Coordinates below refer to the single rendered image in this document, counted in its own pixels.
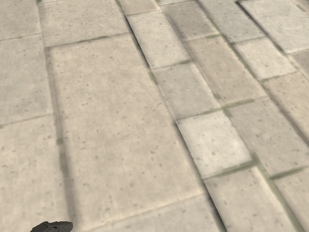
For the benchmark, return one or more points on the robot left hand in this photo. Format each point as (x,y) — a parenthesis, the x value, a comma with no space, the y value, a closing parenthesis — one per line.
(56,226)

